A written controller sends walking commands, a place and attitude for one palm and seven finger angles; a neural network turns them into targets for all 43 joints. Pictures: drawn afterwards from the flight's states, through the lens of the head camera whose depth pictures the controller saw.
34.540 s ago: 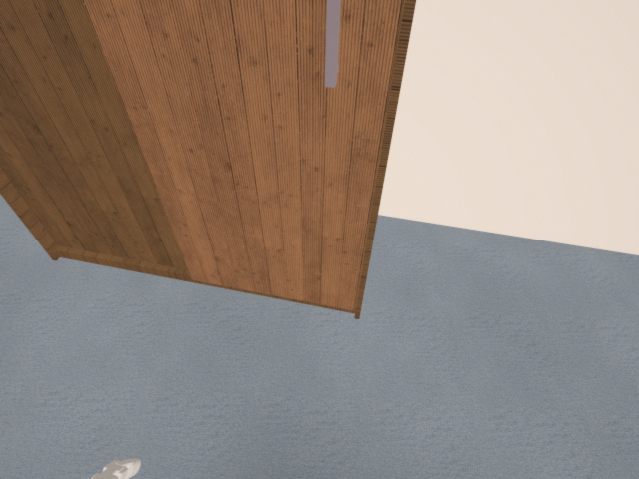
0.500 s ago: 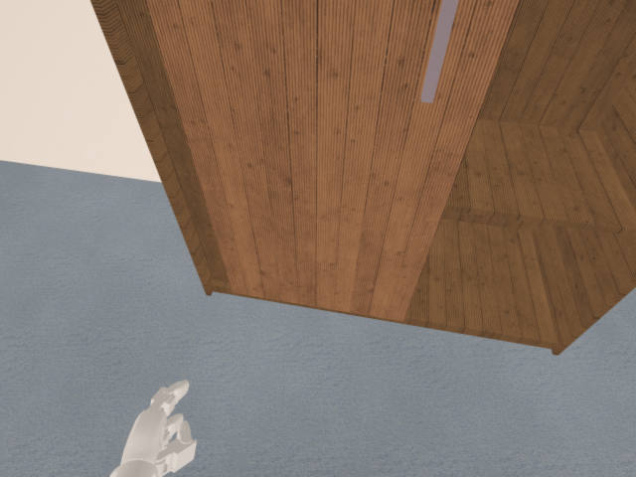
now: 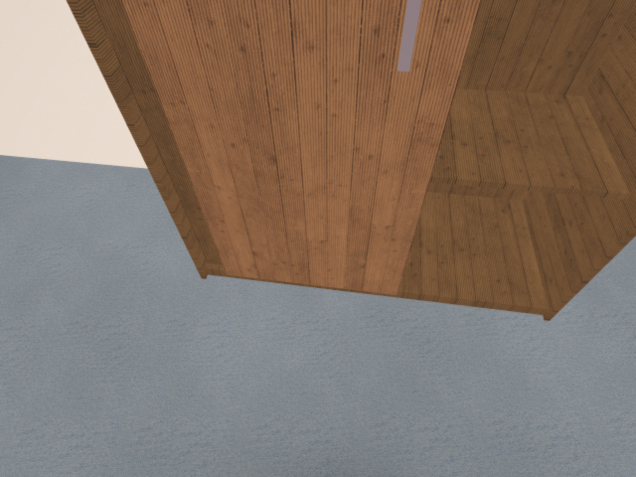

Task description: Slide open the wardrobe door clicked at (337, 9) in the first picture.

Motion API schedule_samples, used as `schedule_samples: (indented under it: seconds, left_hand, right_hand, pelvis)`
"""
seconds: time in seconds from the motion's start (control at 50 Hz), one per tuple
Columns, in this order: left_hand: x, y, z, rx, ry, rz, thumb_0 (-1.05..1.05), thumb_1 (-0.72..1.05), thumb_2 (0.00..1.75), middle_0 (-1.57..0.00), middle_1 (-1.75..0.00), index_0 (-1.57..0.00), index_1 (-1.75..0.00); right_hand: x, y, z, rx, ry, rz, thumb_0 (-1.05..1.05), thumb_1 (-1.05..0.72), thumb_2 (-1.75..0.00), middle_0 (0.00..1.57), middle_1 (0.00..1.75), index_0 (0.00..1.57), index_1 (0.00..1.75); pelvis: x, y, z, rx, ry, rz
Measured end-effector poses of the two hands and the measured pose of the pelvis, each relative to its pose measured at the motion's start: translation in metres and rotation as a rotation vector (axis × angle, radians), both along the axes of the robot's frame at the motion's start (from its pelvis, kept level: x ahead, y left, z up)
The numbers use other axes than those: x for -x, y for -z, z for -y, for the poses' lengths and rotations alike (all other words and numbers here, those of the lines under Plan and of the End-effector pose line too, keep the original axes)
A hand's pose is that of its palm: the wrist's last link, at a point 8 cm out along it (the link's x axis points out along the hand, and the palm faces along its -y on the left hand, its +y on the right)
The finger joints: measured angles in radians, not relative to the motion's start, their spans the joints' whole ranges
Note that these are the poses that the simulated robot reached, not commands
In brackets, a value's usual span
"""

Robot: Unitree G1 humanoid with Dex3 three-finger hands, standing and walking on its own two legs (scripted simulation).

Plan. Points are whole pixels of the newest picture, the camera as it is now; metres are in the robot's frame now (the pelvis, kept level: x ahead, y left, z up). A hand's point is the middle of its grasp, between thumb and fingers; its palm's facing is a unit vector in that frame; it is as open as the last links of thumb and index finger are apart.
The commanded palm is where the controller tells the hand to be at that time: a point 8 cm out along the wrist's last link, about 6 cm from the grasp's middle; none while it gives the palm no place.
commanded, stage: let the arm hang, fingers relaxed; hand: right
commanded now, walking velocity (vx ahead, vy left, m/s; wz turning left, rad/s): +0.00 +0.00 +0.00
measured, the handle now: (412, 9) +0.75 -0.11 +0.22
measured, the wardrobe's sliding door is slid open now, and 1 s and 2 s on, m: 0.51 0.51 0.51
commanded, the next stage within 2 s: look to check the result in 0.62 s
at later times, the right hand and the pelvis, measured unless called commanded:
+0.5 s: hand out of the picture +0.08 -0.19 -0.17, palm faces -0.03 +0.98 -0.20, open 7.4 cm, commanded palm none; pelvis +0.02 -0.01 +0.01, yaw +2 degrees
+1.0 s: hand out of the picture +0.06 -0.21 -0.17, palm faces -0.02 +0.97 -0.23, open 7.4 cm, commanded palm none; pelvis +0.04 -0.01 +0.01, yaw +2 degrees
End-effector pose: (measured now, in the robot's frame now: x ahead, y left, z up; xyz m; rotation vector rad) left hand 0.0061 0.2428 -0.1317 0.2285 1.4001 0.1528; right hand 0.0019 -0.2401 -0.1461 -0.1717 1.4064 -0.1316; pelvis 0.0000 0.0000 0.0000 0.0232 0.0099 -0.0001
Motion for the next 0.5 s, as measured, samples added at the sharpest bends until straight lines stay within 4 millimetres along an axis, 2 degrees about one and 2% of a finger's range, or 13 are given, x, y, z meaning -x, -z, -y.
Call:
schedule_samples:
  seconds: [0.08, 0.16, 0.3, 0.42, 0.5]
  left_hand:
    - [0.005, 0.008, 0.012, 0.036, -0.024, -0.009, 0.01, 0.91, 0.90, -0.20, -0.30, -0.20, -0.30]
    - [0.001, 0.014, 0.022, 0.063, -0.035, 0.005, 0.01, 0.91, 0.90, -0.20, -0.30, -0.20, -0.30]
    - [-0.016, 0.014, 0.026, 0.068, -0.039, 0.042, 0.00, 0.91, 0.90, -0.20, -0.30, -0.20, -0.30]
    - [-0.031, 0.008, 0.022, 0.047, -0.038, 0.069, 0.00, 0.91, 0.90, -0.20, -0.30, -0.20, -0.30]
    - [-0.038, 0.005, 0.020, 0.034, -0.039, 0.079, 0.00, 0.91, 0.90, -0.20, -0.30, -0.20, -0.30]
  right_hand:
    - [0.014, -0.009, 0.015, 0.045, 0.012, -0.050, 0.01, -0.93, -0.90, 0.20, 0.30, 0.20, 0.30]
    - [0.009, -0.016, 0.027, 0.081, 0.011, -0.047, 0.01, -0.92, -0.90, 0.20, 0.30, 0.20, 0.30]
    - [-0.027, -0.017, 0.028, 0.084, -0.012, 0.028, 0.01, -0.91, -0.90, 0.20, 0.30, 0.19, 0.30]
    - [-0.060, -0.013, 0.013, 0.038, -0.033, 0.099, 0.01, -0.91, -0.90, 0.20, 0.30, 0.19, 0.30]
    - [-0.074, -0.010, 0.001, 0.004, -0.041, 0.123, 0.01, -0.90, -0.90, 0.20, 0.30, 0.20, 0.30]
  pelvis:
    - [-0.002, -0.001, 0.005, 0.001, -0.007, 0.001]
    - [-0.005, -0.002, 0.008, 0.006, -0.014, 0.004]
    - [-0.012, -0.004, 0.011, 0.013, -0.023, 0.007]
    - [-0.019, -0.005, 0.012, 0.017, -0.026, 0.011]
    - [-0.024, -0.006, 0.012, 0.018, -0.026, 0.014]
